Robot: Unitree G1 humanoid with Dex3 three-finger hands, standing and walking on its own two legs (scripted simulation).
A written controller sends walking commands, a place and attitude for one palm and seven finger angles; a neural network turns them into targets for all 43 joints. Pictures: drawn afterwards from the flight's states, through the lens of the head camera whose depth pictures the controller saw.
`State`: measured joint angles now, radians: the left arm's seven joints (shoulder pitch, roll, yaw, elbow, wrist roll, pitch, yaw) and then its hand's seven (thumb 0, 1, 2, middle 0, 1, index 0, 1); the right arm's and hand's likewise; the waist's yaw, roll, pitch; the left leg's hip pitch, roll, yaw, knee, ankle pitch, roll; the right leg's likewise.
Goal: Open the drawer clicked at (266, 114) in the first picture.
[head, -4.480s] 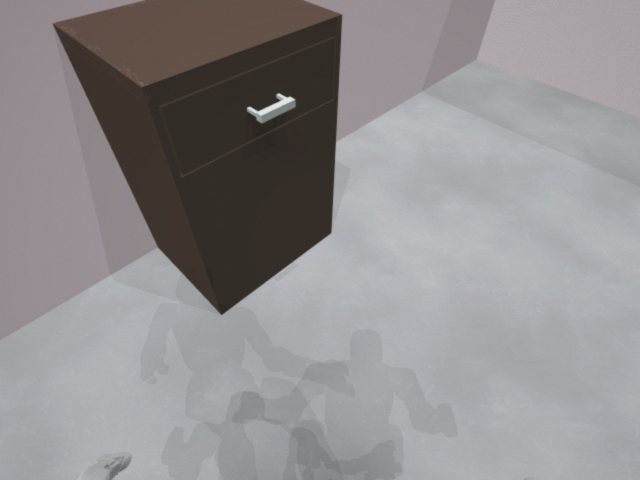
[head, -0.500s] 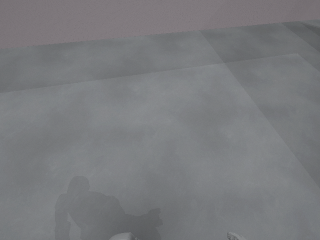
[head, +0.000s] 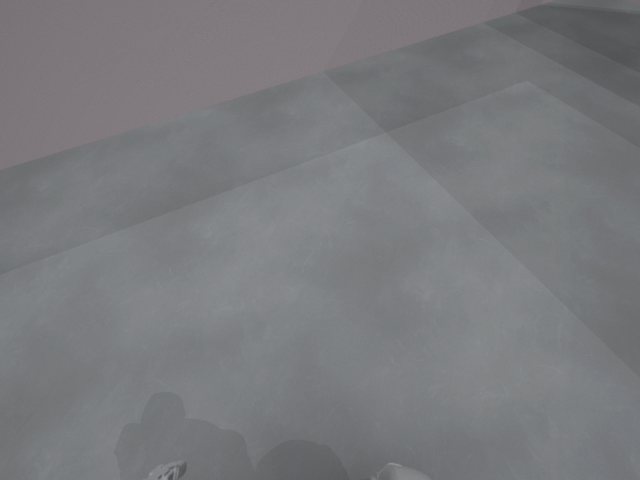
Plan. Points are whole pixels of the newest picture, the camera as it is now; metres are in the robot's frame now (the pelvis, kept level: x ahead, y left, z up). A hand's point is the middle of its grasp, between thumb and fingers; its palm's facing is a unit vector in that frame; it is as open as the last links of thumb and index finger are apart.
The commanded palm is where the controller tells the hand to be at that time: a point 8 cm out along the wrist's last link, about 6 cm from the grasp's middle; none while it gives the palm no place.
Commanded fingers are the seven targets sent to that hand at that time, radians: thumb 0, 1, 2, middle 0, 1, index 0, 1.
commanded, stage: turn to face it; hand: left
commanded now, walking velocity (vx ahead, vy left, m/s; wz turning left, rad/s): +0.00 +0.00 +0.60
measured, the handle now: out of the picture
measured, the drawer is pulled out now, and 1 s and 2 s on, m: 0.00 0.00 0.00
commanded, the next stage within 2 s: none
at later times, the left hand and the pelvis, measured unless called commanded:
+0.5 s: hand out of the picture +0.07 +0.25 -0.18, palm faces +0.33 -0.93 -0.19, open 7.4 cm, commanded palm none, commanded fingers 0.00 0.90 0.90 -0.20 -0.30 -0.20 -0.30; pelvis +0.06 +0.04 +0.00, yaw +17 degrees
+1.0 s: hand out of the picture +0.04 +0.19 -0.12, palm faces +0.57 -0.77 -0.30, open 7.4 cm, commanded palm none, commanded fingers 0.00 0.90 0.90 -0.20 -0.30 -0.20 -0.30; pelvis +0.07 -0.03 +0.02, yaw +35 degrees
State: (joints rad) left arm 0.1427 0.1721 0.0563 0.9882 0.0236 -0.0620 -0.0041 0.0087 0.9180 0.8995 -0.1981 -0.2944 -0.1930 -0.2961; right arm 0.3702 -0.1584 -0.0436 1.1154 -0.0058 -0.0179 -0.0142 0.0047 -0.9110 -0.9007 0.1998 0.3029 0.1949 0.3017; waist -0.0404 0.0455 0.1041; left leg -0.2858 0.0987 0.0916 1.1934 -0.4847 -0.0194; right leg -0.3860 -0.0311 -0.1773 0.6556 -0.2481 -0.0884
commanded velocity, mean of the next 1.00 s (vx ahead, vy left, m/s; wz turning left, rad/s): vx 0.00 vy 0.00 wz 0.60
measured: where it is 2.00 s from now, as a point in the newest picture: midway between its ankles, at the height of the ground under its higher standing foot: outside the picture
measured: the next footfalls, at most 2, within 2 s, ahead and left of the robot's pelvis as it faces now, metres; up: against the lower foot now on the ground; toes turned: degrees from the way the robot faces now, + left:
left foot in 0.38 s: +0.12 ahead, +0.15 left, +0.00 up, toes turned +24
right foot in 0.86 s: +0.15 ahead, -0.10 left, +0.00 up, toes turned +28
